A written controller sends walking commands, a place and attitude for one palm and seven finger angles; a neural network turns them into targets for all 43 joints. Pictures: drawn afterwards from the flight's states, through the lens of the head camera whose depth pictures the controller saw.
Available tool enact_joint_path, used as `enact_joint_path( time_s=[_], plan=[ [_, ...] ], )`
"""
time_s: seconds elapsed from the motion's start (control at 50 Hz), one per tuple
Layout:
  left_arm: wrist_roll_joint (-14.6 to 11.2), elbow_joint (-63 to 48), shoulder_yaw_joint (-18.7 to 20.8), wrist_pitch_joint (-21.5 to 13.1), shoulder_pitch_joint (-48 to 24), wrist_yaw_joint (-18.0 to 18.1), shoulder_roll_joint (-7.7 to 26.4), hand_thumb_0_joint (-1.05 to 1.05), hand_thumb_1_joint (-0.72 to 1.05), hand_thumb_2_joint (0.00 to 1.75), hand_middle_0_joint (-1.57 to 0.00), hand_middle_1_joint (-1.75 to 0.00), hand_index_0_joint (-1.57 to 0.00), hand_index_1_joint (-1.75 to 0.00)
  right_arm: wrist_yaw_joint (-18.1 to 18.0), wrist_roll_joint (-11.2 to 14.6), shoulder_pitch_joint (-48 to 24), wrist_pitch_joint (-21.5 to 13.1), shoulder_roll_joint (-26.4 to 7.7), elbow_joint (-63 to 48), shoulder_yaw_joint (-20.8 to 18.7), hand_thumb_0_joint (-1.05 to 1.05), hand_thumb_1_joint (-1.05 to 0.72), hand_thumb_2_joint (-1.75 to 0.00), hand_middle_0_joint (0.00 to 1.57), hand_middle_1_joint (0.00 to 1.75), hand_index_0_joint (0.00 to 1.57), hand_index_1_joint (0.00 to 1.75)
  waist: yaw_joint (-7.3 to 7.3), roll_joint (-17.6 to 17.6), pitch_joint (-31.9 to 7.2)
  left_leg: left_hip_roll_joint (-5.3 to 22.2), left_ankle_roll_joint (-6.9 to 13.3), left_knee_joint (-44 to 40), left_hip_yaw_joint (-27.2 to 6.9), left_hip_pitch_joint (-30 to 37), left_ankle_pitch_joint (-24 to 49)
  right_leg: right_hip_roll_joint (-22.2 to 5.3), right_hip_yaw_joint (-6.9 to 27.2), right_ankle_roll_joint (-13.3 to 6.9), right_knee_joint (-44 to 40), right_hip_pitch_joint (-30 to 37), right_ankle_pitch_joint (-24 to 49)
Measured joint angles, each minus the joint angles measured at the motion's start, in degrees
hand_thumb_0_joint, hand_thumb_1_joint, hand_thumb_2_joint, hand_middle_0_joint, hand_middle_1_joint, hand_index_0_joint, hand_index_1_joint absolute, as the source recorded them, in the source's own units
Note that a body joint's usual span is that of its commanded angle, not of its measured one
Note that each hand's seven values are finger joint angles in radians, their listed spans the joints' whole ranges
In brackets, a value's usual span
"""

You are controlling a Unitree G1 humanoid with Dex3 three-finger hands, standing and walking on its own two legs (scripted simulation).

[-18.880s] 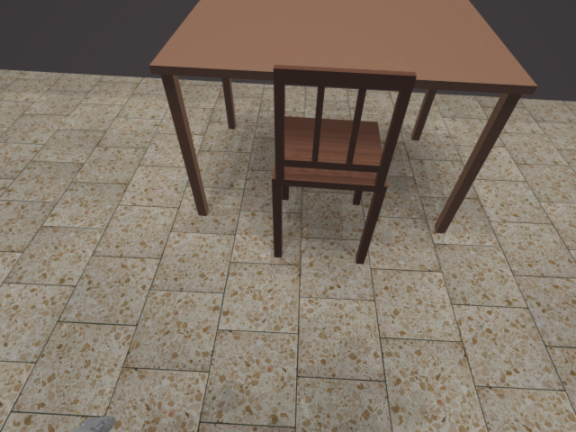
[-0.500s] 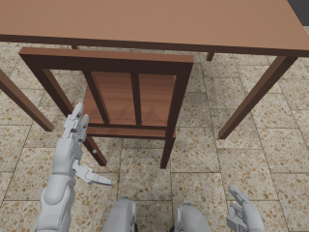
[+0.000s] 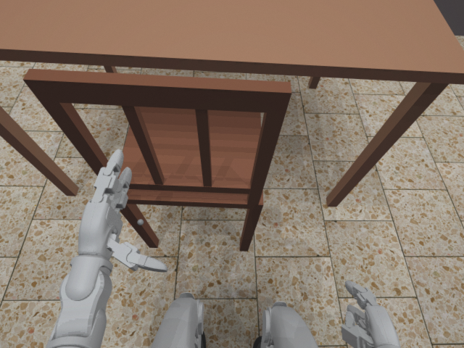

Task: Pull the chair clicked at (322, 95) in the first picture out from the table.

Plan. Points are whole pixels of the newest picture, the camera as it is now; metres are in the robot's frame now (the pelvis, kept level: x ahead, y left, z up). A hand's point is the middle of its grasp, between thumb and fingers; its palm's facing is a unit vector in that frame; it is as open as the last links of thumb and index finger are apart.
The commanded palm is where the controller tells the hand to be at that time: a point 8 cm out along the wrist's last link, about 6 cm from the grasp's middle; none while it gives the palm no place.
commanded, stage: push the fingers through the gap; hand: left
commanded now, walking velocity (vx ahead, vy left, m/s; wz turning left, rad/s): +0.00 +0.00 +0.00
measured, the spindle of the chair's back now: (147, 149) +0.46 +0.18 +0.01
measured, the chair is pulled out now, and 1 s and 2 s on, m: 0.00 0.00 0.00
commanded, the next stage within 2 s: hook a spindle and tug to test in 1.46 s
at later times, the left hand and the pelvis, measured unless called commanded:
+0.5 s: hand (145, 191) +0.36 +0.16 +0.02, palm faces -0.01 -1.00 -0.02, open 16.9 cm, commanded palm +0.35 +0.21 +0.03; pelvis +0.00 +0.00 +0.00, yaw -1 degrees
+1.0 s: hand (150, 167) +0.41 +0.16 +0.02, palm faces +0.01 -1.00 -0.03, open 16.9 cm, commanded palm +0.40 +0.21 +0.03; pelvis +0.00 +0.01 +0.00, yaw -1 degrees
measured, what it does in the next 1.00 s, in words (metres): stands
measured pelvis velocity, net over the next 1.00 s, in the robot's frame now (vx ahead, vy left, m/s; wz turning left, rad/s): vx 0.00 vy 0.01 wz -0.02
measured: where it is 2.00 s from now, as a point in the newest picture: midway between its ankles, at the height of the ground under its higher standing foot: outside the picture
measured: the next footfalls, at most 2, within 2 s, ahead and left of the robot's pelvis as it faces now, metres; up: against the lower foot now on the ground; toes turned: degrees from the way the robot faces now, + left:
none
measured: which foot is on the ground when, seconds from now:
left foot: down 0.00-1.00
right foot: down 0.00-1.00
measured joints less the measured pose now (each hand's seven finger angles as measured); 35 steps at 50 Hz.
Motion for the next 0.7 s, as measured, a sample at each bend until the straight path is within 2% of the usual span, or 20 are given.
enact_joint_path(
  time_s=[0.24,0.7],
  plan=[
    [0.59,4.55,0.70,1.54,-6.93,0.46,0.28,-0.01,-0.50,0.30,-0.07,-0.08,-0.06,-0.08,-0.02,0.10,-0.30,0.82,0.12,0.59,0.30,0.01,-0.90,-0.90,0.20,0.30,0.20,0.30,-0.42,-0.01,0.05,0.03,0.22,-0.05,0.33,-0.54,0.28,0.02,0.35,0.20,-0.03,-0.68,0.41],
    [2.08,15.84,3.50,-0.23,-17.97,1.93,1.25,-0.01,-0.50,0.30,-0.07,-0.08,-0.06,-0.08,0.45,-0.24,1.58,2.57,-0.24,2.61,0.00,0.01,-0.90,-0.90,0.20,0.30,0.20,0.30,-1.99,-0.20,0.31,0.15,0.51,-0.67,0.90,-1.17,0.62,0.18,0.97,0.52,-0.70,-1.56,1.05]
  ],
)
